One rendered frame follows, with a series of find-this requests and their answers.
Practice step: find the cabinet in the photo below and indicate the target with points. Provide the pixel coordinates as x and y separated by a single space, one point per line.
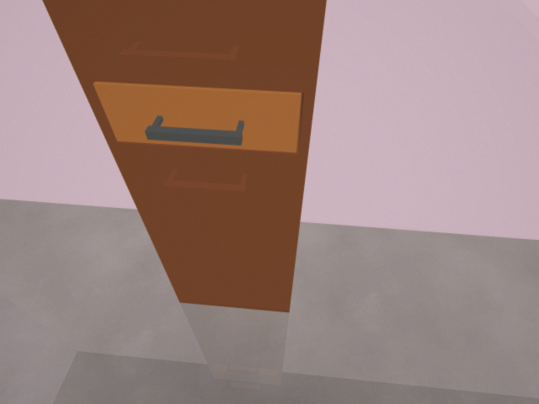
216 250

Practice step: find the drawer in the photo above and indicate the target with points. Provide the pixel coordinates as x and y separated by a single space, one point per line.
271 119

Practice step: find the handle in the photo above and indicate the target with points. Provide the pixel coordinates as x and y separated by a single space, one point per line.
179 60
224 137
205 188

